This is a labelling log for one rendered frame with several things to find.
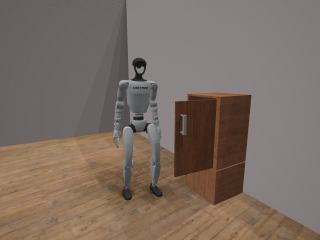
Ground right robot hand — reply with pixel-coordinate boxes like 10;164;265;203
112;129;122;148

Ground right robot forearm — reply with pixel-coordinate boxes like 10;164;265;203
113;101;122;130

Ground robot right upper arm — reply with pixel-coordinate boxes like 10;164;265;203
117;80;129;109

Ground cupboard door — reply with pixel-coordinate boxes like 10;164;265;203
174;99;217;177

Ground handle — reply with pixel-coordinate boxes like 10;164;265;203
180;114;187;135

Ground left robot forearm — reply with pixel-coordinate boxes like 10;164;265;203
151;106;160;126

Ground left robot hand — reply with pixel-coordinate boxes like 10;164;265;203
156;125;162;142

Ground robot left upper arm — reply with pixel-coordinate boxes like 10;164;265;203
148;80;158;108

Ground robot left shin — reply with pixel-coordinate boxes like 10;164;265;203
150;161;161;187

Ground humanoid robot head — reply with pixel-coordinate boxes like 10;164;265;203
131;58;147;82

